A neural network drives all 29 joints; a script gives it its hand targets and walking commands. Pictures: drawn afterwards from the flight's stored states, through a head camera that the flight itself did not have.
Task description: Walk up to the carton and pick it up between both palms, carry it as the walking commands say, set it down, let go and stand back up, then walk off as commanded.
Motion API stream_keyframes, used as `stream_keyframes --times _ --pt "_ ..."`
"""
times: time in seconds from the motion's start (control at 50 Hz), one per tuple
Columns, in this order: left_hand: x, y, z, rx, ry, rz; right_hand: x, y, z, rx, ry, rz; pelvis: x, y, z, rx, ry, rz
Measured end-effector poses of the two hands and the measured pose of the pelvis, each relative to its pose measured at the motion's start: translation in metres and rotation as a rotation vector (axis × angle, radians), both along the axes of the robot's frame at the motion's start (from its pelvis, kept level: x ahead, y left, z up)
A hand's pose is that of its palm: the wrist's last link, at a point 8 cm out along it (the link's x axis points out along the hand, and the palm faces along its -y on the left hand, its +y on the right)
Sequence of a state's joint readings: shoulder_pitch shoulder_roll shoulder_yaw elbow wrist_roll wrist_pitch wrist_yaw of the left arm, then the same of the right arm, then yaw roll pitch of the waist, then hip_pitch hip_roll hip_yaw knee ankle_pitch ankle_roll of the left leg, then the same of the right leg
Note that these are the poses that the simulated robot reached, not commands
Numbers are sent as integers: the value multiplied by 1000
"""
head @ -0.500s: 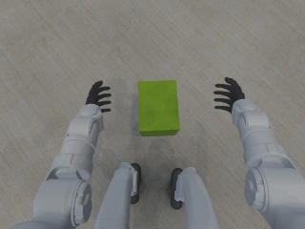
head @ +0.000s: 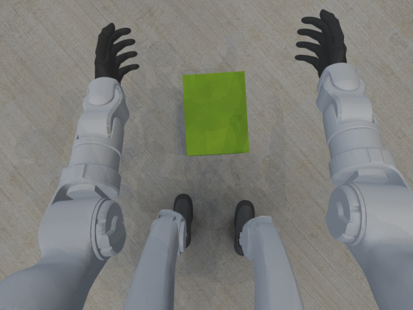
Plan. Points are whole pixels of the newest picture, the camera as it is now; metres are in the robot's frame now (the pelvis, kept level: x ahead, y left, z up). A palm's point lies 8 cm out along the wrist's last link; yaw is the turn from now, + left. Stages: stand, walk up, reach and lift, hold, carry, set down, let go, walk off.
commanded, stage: reach and lift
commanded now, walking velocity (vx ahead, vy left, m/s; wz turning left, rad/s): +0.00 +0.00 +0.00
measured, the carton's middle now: (215, 118) +0.49 +0.02 -0.56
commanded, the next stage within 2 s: none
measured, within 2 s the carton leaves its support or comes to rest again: neither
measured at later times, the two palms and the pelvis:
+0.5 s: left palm (133, 94) +0.49 +0.20 -0.23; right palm (301, 85) +0.52 -0.16 -0.23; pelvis -0.03 +0.00 -0.10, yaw +0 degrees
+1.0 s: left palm (153, 108) +0.48 +0.19 -0.38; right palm (281, 101) +0.52 -0.16 -0.38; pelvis -0.05 +0.00 -0.23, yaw +1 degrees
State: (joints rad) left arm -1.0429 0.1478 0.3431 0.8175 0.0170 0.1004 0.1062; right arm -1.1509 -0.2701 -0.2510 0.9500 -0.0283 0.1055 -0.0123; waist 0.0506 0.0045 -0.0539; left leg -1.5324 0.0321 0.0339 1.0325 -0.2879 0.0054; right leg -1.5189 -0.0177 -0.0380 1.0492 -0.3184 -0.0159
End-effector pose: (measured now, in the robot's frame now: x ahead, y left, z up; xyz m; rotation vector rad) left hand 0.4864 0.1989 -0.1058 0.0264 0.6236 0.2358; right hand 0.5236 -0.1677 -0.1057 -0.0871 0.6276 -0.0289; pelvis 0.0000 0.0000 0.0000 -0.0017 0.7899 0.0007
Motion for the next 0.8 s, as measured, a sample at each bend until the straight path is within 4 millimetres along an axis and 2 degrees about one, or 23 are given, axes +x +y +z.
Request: stream_keyframes --times 0.14,0.26,0.54,0.66,0.8 --pt "5 -6 -8 -8 -11 -9 3 -3 -8 1 -8 -4 -2 1 -3 1 42 -4" --pt "2 -5 -34 -18 13 0 0 -3 -33 7 16 -13 -9 2 -23 8 70 -8" --pt "0 -2 -136 -5 11 18 -2 4 -134 -2 16 -31 -31 3 -119 10 78 -4" --pt "2 -6 -171 -13 12 20 -3 2 -171 -4 20 -42 -37 3 -157 10 63 -6" --pt "1 -8 -211 -18 33 21 -4 3 -213 -1 39 -45 -43 2 -191 15 40 -7"
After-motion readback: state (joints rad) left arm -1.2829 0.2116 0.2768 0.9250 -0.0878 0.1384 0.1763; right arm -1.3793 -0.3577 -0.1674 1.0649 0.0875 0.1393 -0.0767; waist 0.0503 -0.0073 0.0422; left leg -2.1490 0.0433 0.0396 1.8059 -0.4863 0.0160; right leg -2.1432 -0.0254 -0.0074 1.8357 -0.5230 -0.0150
